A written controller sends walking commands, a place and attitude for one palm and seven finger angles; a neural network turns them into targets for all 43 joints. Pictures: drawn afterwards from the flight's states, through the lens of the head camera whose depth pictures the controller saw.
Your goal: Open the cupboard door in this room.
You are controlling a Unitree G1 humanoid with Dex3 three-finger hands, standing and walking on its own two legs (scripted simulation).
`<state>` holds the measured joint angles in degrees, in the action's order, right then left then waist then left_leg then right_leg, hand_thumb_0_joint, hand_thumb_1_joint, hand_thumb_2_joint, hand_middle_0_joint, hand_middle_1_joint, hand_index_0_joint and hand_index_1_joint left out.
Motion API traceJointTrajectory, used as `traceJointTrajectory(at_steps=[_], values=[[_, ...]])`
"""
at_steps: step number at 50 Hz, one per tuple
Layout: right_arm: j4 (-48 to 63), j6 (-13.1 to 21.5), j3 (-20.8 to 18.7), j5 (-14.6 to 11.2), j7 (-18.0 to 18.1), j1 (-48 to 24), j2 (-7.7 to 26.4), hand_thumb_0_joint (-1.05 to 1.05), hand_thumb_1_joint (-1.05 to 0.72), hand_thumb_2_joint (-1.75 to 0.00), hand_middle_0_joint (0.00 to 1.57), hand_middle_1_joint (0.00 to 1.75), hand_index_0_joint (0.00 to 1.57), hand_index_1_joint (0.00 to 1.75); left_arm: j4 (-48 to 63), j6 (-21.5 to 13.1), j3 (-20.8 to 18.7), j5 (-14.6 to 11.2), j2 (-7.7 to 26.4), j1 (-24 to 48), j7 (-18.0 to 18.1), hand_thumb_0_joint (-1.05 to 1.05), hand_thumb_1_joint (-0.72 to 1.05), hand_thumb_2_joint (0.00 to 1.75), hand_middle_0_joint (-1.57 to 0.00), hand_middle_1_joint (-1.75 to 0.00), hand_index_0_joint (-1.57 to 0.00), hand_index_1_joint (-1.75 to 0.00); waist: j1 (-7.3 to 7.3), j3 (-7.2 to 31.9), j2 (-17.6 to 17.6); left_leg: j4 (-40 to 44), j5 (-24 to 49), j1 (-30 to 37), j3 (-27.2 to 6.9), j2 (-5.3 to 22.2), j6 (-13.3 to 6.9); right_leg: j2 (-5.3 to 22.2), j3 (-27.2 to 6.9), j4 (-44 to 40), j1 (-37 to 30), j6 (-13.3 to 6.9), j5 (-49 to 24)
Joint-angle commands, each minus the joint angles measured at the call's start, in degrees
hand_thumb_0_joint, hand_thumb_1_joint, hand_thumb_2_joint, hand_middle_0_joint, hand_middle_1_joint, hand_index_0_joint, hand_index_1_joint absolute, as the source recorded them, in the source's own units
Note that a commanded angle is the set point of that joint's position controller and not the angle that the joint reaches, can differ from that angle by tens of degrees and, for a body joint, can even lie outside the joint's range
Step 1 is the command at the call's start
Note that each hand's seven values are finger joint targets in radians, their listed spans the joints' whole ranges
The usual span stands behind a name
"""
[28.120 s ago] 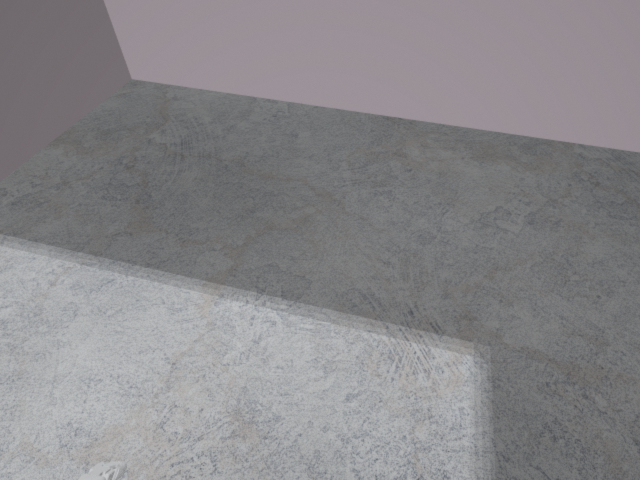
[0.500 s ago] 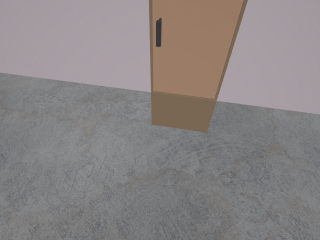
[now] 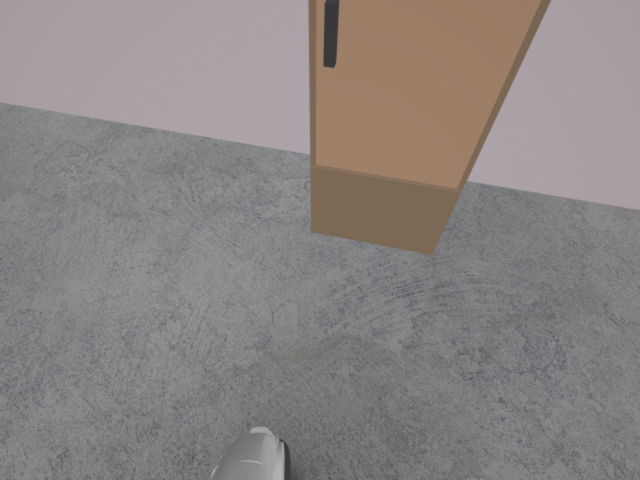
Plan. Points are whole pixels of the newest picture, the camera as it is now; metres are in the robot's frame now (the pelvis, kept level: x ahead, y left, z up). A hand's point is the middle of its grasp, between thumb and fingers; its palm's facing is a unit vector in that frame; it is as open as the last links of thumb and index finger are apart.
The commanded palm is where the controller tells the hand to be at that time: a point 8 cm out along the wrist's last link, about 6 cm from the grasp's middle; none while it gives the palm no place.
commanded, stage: turn to face it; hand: left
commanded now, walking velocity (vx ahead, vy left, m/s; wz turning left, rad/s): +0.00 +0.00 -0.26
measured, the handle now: (332, 29) +0.93 +0.07 +0.05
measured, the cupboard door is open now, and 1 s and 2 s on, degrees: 0 0 0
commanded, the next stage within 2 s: take the last steps up to it in 0.04 s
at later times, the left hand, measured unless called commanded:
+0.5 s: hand (227, 415) +0.21 +0.16 -0.15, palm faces -0.05 -0.97 -0.23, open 7.3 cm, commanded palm none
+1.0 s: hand (244, 320) +0.36 +0.17 -0.16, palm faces -0.10 -0.98 -0.17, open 7.3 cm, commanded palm none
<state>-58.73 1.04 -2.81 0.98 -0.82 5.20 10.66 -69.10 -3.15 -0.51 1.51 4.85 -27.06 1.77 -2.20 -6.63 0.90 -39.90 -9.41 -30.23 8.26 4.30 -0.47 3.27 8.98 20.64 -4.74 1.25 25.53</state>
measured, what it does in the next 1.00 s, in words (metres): walks ahead: left foot, then right foot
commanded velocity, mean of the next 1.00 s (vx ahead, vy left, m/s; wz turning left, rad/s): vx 0.18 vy -0.04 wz -0.10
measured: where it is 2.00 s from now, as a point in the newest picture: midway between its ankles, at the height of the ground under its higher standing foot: (333, 419)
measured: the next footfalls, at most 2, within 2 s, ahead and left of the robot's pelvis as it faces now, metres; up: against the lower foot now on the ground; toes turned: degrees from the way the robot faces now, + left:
left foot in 0.04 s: +0.16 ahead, +0.12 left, +0.00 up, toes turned +8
right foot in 0.38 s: +0.16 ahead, -0.12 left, +0.00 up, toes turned -12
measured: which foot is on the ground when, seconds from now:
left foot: up 0.00-0.02, down 0.04-0.38, up 0.40-0.76, down 0.78-1.00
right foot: down 0.00-0.04, up 0.06-0.36, down 0.38-0.78, up 0.80-1.00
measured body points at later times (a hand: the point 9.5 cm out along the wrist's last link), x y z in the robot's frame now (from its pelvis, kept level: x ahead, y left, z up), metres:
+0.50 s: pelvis +0.14 -0.02 +0.01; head +0.15 -0.04 +0.46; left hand +0.21 +0.21 -0.13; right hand +0.14 -0.27 -0.16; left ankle +0.13 +0.11 -0.67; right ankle +0.12 -0.11 -0.73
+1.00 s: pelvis +0.32 -0.01 +0.01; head +0.35 +0.00 +0.46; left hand +0.37 +0.22 -0.15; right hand +0.31 -0.24 -0.14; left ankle +0.32 +0.10 -0.73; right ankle +0.28 -0.13 -0.67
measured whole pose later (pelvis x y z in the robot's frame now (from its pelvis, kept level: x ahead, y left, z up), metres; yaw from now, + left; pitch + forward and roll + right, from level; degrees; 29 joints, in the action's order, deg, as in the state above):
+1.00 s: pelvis +0.32 -0.01 +0.01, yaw -8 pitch +1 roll +0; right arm -61.6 3.5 -2.3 1.5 1.4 14.1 8.6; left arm -63.0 -0.7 -3.0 1.3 9.9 -13.7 0.1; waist 0.0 -3.2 1.8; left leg -24.4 -14.2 -10.8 10.5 2.4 -1.6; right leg 5.1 3.7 56.6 26.1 0.4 20.4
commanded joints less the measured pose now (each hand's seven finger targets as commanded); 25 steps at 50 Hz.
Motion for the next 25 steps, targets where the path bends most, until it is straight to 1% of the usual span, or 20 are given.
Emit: traceJointTrajectory(at_steps=[1,2,3,4,5,6,7,8,10,13,15,16,17,18,19,20,21,22,23,25], values=[[-3.7,1.9,-1.2,0.9,1.5,21.8,8.1,0.00,-0.90,-0.90,0.20,0.30,0.20,0.30,2.3,-0.8,-1.8,-1.3,9.2,-2.4,0.9,0.00,0.90,0.90,-0.20,-0.30,-0.20,-0.30,8.86,16.3,-3.0,7.6,33.0,38.7,-9.2,7.5,-4.0,3.3,-0.9,26.2,18.4,-1.3,-32.7],[-4.6,1.7,-2.1,0.6,1.8,24.7,11.8,0.00,-0.90,-0.90,0.20,0.30,0.20,0.30,2.2,-0.7,-1.3,-2.0,5.7,-6.4,0.7,0.00,0.90,0.90,-0.20,-0.30,-0.20,-0.30,8.04,22.1,-14.4,9.4,54.1,44.8,-21.5,20.3,-11.1,-2.8,-2.0,42.0,25.4,-0.8,8.2],[-3.9,1.3,-1.6,-0.4,2.4,21.5,13.1,0.00,-0.90,-0.90,0.20,0.30,0.20,0.30,3.4,0.0,-1.1,-1.8,5.4,-5.2,1.0,0.00,0.90,0.90,-0.20,-0.30,-0.20,-0.30,6.69,22.1,-13.7,13.2,49.9,40.3,-23.9,23.8,-14.0,-2.3,-8.0,50.2,27.5,-1.4,13.5],[-2.3,1.5,-1.9,-0.4,2.8,16.4,11.9,0.00,-0.90,-0.90,0.20,0.30,0.20,0.30,4.1,0.4,-0.9,-1.8,4.8,-1.6,1.2,0.00,0.90,0.90,-0.20,-0.30,-0.20,-0.30,6.09,17.4,-12.7,16.5,36.9,33.1,-24.2,24.4,-15.2,0.3,-10.1,53.5,30.9,-1.1,10.7],[-1.4,1.5,-1.4,0.0,2.8,12.6,9.1,0.00,-0.90,-0.90,0.20,0.30,0.20,0.30,5.1,0.7,-1.2,-1.3,5.2,2.2,0.9,0.00,0.90,0.90,-0.20,-0.30,-0.20,-0.30,5.30,11.6,-9.8,18.0,31.4,26.8,-20.7,22.1,-14.1,2.0,-10.3,52.0,32.4,-0.7,7.9],[-1.0,1.7,-0.6,0.3,2.8,10.4,6.3,0.00,-0.90,-0.90,0.20,0.30,0.20,0.30,5.8,0.9,-1.6,-1.0,5.2,4.2,0.4,0.00,0.90,0.90,-0.20,-0.30,-0.20,-0.30,3.90,8.1,-7.5,18.6,30.1,21.8,-16.3,18.9,-11.8,3.0,-9.9,47.7,31.0,-0.3,6.2],[-1.0,1.9,-0.1,0.4,2.8,8.7,5.2,0.00,-0.90,-0.90,0.20,0.30,0.20,0.30,5.8,1.4,-1.6,-0.9,4.3,3.9,0.1,0.00,0.90,0.90,-0.20,-0.30,-0.20,-0.30,2.57,8.1,-6.7,19.2,28.9,19.7,-13.1,17.1,-10.3,3.5,-9.4,42.0,28.6,0.1,5.8],[-0.9,1.8,-0.3,0.5,2.5,7.8,5.6,0.00,-0.90,-0.90,0.20,0.30,0.20,0.30,5.9,1.9,-1.5,-0.9,3.8,3.3,-0.3,0.00,0.90,0.90,-0.20,-0.30,-0.20,-0.30,1.96,8.6,-7.6,20.1,22.7,17.5,-10.5,15.9,-9.3,3.0,-7.7,37.3,26.0,0.2,5.3],[-0.7,1.5,-0.8,0.6,2.0,7.1,6.5,0.00,-0.90,-0.90,0.20,0.30,0.20,0.30,6.1,2.6,-1.6,-0.5,3.8,2.6,-0.8,0.00,0.90,0.90,-0.20,-0.30,-0.20,-0.30,1.37,8.5,-8.6,23.0,7.1,14.3,-9.4,14.5,-8.5,1.9,-5.2,33.3,23.7,0.0,2.7],[0.6,0.9,-2.1,1.0,1.5,5.5,7.1,0.00,-0.90,-0.90,0.20,0.30,0.20,0.30,8.4,2.9,-2.1,0.1,4.5,5.5,-1.7,0.00,0.90,0.90,-0.20,-0.30,-0.20,-0.30,1.30,5.2,-9.7,26.0,-13.9,8.6,-9.2,14.1,-7.0,1.5,-3.0,25.1,21.3,-0.4,-2.3],[0.9,0.6,-2.3,1.1,1.3,4.8,7.8,0.00,-0.90,-0.90,0.20,0.30,0.20,0.30,9.1,2.7,-2.3,0.2,5.5,6.1,-2.1,0.00,0.90,0.90,-0.20,-0.30,-0.20,-0.30,0.40,3.9,-8.3,25.5,-21.7,6.0,-9.6,13.6,-5.7,0.7,-1.9,19.1,17.5,-0.6,-5.6],[1.0,0.4,-2.3,1.0,1.2,4.1,7.8,0.00,-0.90,-0.90,0.20,0.30,0.20,0.30,8.6,2.6,-2.4,0.3,6.2,4.6,-2.2,0.00,0.90,0.90,-0.20,-0.30,-0.20,-0.30,-0.70,4.1,-7.4,23.3,-25.0,5.2,-8.5,12.7,-4.5,-0.1,-0.7,15.0,14.4,-0.6,-8.1],[1.0,0.3,-2.1,0.9,1.1,4.0,7.0,0.00,-0.90,-0.90,0.20,0.30,0.20,0.30,8.0,2.3,-2.5,0.4,7.2,2.7,-2.2,0.00,0.90,0.90,-0.20,-0.30,-0.20,-0.30,-1.64,4.3,-4.0,19.1,-26.3,4.7,-6.4,10.7,-2.8,-0.7,-0.4,10.8,11.5,-0.6,-9.0],[1.5,0.2,-1.8,0.7,0.9,3.9,5.6,0.00,-0.90,-0.90,0.20,0.30,0.20,0.30,7.7,2.0,-2.9,0.6,9.5,1.4,-2.0,0.00,0.90,0.90,-0.20,-0.30,-0.20,-0.30,-2.78,3.0,2.6,11.7,-27.7,1.3,-2.8,7.2,-0.7,1.6,-4.3,5.4,9.5,-1.3,-4.6],[2.7,0.1,-0.8,0.2,0.6,3.6,1.9,0.00,-0.90,-0.90,0.20,0.30,0.20,0.30,7.8,1.4,-3.6,0.7,13.8,0.6,-1.4,0.00,0.90,0.90,-0.20,-0.30,-0.20,-0.30,-3.48,1.0,15.3,-1.8,-27.2,-6.5,2.7,0.8,2.0,11.7,-21.0,-4.9,8.4,-5.6,4.3],[5.2,-0.3,-0.5,0.0,0.5,-0.6,2.5,0.00,-0.90,-0.90,0.20,0.30,0.20,0.30,8.2,1.3,-4.2,-0.2,17.2,-0.5,-0.9,0.00,0.90,0.90,-0.20,-0.30,-0.20,-0.30,-5.31,-1.1,19.7,-12.3,-26.7,-8.8,-0.6,0.3,1.9,19.4,-34.1,-13.6,12.4,-11.0,10.2],[5.4,-0.2,-0.8,0.3,0.4,-2.3,4.1,0.00,-0.90,-0.90,0.20,0.30,0.20,0.30,8.1,0.7,-4.2,-0.3,16.6,0.3,-0.7,0.00,0.90,0.90,-0.20,-0.30,-0.20,-0.30,-4.48,-3.7,16.4,-18.2,-22.0,-10.7,-5.0,1.3,1.5,19.5,-36.6,-14.7,13.3,-12.6,8.0],[4.7,0.1,-1.1,0.4,0.2,-0.7,4.7,0.00,-0.90,-0.90,0.20,0.30,0.20,0.30,8.4,0.4,-4.0,-0.2,15.3,2.7,-0.7,0.00,0.90,0.90,-0.20,-0.30,-0.20,-0.30,-2.45,-3.7,10.6,-21.1,-18.1,-11.8,-6.1,2.2,1.4,18.7,-32.9,-12.8,11.8,-13.0,3.9],[3.6,0.3,-1.2,0.5,0.1,1.2,4.6,0.00,-0.90,-0.90,0.20,0.30,0.20,0.30,9.1,0.2,-3.8,-0.2,14.1,5.1,-0.7,0.00,0.90,0.90,-0.20,-0.30,-0.20,-0.30,-0.86,-1.7,5.0,-21.2,-14.8,-10.3,-6.4,3.0,1.7,16.6,-26.4,-10.5,10.9,-12.0,-2.6],[2.5,0.5,-0.9,0.6,-0.2,3.6,3.3,0.00,-0.90,-0.90,0.20,0.30,0.20,0.30,9.4,-0.6,-3.4,-0.3,12.9,6.2,-0.9,0.00,0.90,0.90,-0.20,-0.30,-0.20,-0.30,0.41,1.8,3.1,-18.5,-11.3,-5.5,-4.6,2.9,2.4,13.2,-17.8,-7.7,10.2,-10.5,-16.7]])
